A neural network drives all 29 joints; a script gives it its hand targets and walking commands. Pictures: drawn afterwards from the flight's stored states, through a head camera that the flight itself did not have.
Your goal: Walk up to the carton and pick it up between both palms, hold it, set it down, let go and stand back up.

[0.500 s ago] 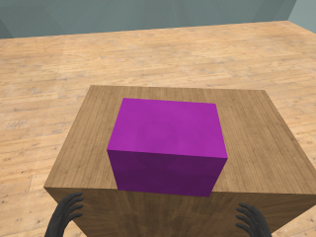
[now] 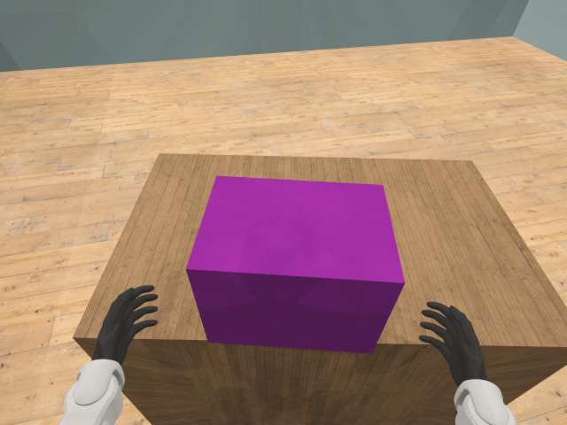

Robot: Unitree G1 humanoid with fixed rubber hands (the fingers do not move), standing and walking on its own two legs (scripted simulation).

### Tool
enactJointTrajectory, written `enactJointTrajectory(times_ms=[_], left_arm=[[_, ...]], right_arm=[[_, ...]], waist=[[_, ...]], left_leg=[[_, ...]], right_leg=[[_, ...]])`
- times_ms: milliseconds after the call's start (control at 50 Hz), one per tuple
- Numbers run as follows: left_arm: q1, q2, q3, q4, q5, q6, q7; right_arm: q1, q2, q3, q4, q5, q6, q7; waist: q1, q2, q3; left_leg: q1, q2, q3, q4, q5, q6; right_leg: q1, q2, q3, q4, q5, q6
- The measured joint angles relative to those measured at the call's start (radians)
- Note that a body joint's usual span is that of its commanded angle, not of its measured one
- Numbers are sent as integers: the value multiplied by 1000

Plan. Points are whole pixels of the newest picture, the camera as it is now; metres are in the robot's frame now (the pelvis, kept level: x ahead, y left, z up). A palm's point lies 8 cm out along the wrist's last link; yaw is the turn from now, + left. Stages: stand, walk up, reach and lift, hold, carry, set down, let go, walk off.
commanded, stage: reach and lift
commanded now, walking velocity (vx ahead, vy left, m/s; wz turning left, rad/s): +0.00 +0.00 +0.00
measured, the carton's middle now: (294, 264) +0.42 +0.02 -0.02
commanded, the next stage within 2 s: none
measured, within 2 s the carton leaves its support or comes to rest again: neither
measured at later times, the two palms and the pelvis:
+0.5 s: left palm (121, 273) +0.32 +0.26 +0.07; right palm (473, 296) +0.32 -0.24 +0.06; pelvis +0.00 +0.00 +0.01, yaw +0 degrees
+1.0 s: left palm (133, 219) +0.38 +0.25 +0.12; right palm (478, 239) +0.38 -0.24 +0.11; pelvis +0.00 +0.00 +0.01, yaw -1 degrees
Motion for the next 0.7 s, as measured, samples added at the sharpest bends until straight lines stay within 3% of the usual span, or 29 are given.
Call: enactJointTrajectory(times_ms=[160, 340, 520, 700], left_arm=[[-13, 2, 37, -107, 17, 118, -18], [-141, 45, 78, -122, 0, 265, -12], [-220, 16, 108, -184, 56, 415, -30], [-304, 25, 106, -196, 23, 486, -3]], right_arm=[[-15, -24, 1, -113, 13, 95, -18], [-101, -29, -31, -202, -5, 261, -37], [-210, -60, -73, -158, 0, 354, -43], [-278, -81, -85, -195, 16, 416, -30]], waist=[[-7, 9, 7], [-6, -19, -22], [-9, 7, -6], [-6, 18, -23]], left_leg=[[40, 8, -3, -65, 28, -3], [34, 8, 2, -114, 56, -4], [52, 9, 2, -128, 63, 3], [22, 2, 11, -134, 72, 8]], right_leg=[[46, 11, 0, -78, 35, -4], [35, 13, 8, -118, 59, -6], [75, 14, 10, -180, 92, 2], [34, 9, 22, -170, 94, 6]])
